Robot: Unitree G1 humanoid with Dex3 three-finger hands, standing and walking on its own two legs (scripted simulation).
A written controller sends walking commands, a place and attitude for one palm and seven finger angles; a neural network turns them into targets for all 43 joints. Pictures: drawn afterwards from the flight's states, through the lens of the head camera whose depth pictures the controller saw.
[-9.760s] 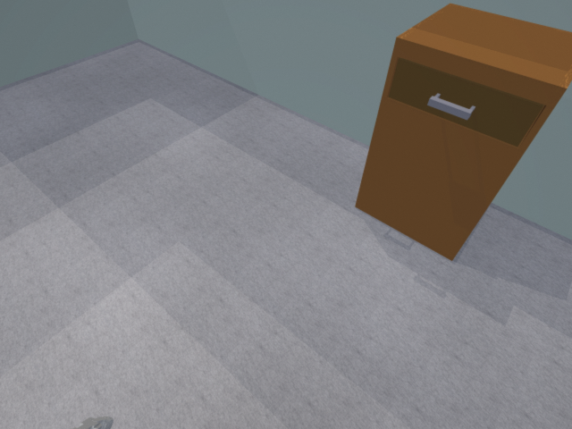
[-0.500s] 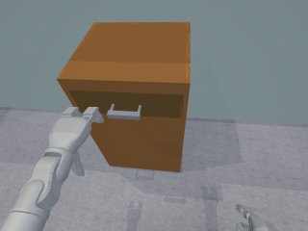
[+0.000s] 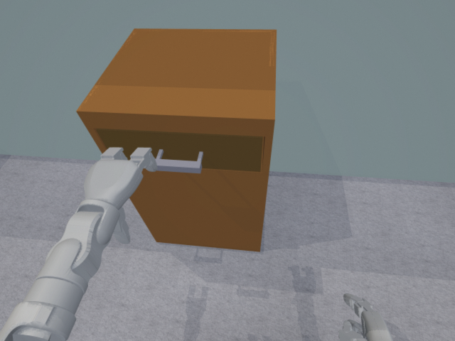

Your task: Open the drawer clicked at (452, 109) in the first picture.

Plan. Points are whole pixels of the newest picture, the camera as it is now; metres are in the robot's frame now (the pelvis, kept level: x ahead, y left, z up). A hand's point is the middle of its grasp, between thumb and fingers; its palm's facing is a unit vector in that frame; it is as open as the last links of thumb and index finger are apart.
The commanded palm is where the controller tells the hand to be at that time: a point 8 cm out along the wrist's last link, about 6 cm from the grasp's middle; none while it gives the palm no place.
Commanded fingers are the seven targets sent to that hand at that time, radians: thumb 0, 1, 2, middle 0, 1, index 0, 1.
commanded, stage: move the hooked fingers above the handle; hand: left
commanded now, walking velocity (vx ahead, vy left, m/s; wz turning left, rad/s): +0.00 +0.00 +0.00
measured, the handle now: (178, 160) +0.55 +0.21 -0.09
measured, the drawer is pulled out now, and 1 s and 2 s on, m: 0.00 0.00 0.00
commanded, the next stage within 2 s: lower the fingers behind the handle in 1.98 s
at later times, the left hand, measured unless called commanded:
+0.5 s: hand (150, 174) +0.42 +0.22 +0.01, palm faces -0.05 -0.02 -1.00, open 13.8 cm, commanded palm +0.40 +0.23 +0.07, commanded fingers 0.00 -0.50 0.30 -0.30 -1.20 -0.30 -1.20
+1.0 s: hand (165, 165) +0.47 +0.21 -0.02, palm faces -0.06 +0.01 -1.00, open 13.8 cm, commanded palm +0.46 +0.21 +0.03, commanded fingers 0.00 -0.50 0.30 -0.30 -1.20 -0.30 -1.20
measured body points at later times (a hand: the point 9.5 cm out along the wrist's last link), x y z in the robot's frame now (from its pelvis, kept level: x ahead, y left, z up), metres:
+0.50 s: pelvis +0.00 +0.01 -0.01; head +0.07 -0.02 +0.43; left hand +0.42 +0.22 +0.07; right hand +0.07 -0.27 -0.15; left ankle -0.02 +0.11 -0.73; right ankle +0.01 -0.11 -0.73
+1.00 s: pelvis -0.01 +0.01 -0.03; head +0.09 +0.01 +0.41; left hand +0.47 +0.21 +0.04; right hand +0.01 -0.26 -0.16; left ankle -0.02 +0.11 -0.73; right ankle +0.01 -0.11 -0.73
